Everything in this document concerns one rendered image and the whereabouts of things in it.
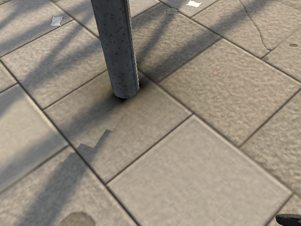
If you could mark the right robot hand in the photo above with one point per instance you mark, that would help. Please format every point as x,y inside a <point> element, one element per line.
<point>288,219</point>

